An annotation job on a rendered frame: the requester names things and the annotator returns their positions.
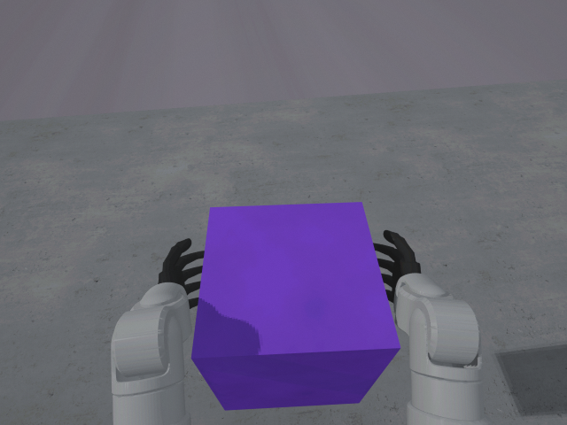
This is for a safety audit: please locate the carton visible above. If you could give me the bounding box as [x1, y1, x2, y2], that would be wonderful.
[191, 202, 400, 411]

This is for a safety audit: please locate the right robot forearm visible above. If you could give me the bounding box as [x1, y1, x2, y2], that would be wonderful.
[393, 273, 493, 425]

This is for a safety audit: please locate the left robot hand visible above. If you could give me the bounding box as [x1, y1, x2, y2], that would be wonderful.
[158, 238, 205, 309]

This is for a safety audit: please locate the right robot hand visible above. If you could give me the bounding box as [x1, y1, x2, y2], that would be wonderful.
[373, 230, 421, 302]

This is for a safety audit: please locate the left robot forearm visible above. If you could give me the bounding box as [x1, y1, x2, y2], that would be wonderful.
[111, 282, 192, 425]

